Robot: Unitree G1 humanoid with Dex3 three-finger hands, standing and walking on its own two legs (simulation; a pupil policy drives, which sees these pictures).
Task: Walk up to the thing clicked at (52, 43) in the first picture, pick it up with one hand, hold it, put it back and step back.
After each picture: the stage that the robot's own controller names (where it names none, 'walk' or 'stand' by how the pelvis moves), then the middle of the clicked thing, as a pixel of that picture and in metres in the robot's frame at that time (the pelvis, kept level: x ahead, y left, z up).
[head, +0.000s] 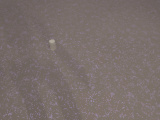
stand; (52, 44) +1.35 +0.35 -0.72
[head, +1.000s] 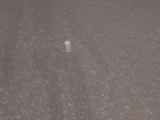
walk; (67, 46) +1.24 +0.27 -0.71
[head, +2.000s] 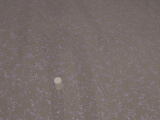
walk; (58, 83) +0.73 +0.25 -0.71
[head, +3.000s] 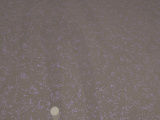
walk; (55, 113) +0.47 +0.21 -0.70
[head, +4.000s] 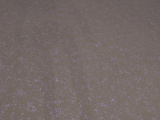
stand; out of the picture +0.37 +0.17 -0.71
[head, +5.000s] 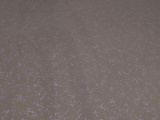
stand; out of the picture +0.36 +0.19 -0.72
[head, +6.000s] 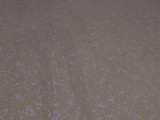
stand; out of the picture +0.36 +0.19 -0.72
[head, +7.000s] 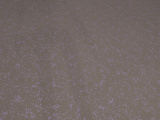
stand; out of the picture +0.35 +0.20 -0.72
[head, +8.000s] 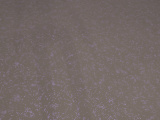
stand; out of the picture +0.34 +0.20 -0.72
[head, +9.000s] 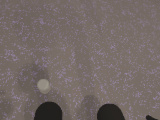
go down; (44, 86) +0.40 +0.19 -0.49
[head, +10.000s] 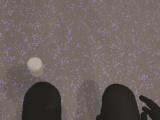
go down; (35, 67) +0.44 +0.21 -0.32
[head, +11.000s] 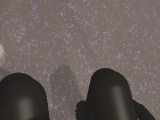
close in; out of the picture +0.42 +0.24 -0.24
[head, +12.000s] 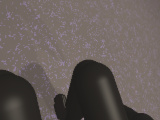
close; out of the picture +0.41 +0.26 -0.22
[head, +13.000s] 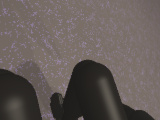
close; out of the picture +0.40 +0.27 -0.22
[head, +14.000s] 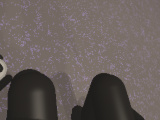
lift; out of the picture +0.32 +0.26 -0.16
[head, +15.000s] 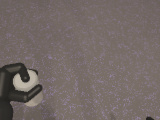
lift; (29, 89) +0.32 +0.18 +0.01
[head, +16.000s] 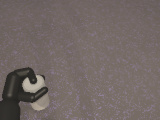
hold; (37, 93) +0.32 +0.16 -0.01
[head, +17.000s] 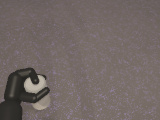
hold; (38, 92) +0.32 +0.17 -0.01
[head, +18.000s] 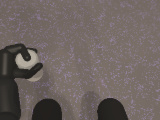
crouch; (30, 66) +0.39 +0.18 -0.09
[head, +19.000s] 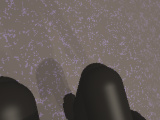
lower; out of the picture +0.41 +0.25 -0.22
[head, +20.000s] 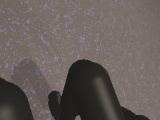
lower; out of the picture +0.42 +0.28 -0.23
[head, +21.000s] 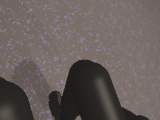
lower; out of the picture +0.42 +0.28 -0.23
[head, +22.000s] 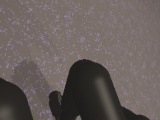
lower; out of the picture +0.42 +0.28 -0.23
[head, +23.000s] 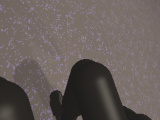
loosen; out of the picture +0.42 +0.28 -0.23
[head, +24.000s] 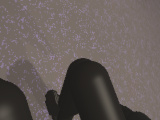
withdraw; out of the picture +0.41 +0.27 -0.23
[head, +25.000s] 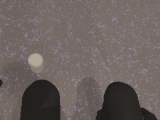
walk; (36, 63) +0.44 +0.21 -0.33
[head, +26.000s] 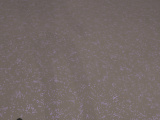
stand; out of the picture +0.37 +0.17 -0.66
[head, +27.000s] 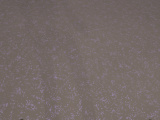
stand; out of the picture +0.39 +0.19 -0.66
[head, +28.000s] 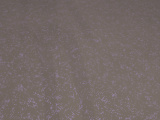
stand; out of the picture +0.39 +0.17 -0.68
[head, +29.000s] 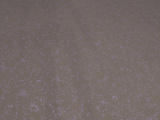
walk; out of the picture +0.38 +0.18 -0.72
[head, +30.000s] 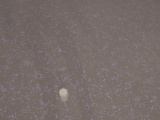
walk; (63, 94) +0.55 +0.14 -0.70
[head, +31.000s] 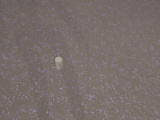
walk; (58, 63) +0.88 +0.17 -0.71
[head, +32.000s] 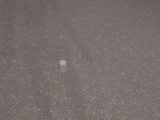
stand; (63, 66) +0.98 +0.18 -0.71
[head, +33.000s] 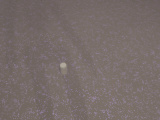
stand; (63, 68) +0.99 +0.20 -0.73
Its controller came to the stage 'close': yes
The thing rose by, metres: 0.71
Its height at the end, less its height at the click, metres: +0.00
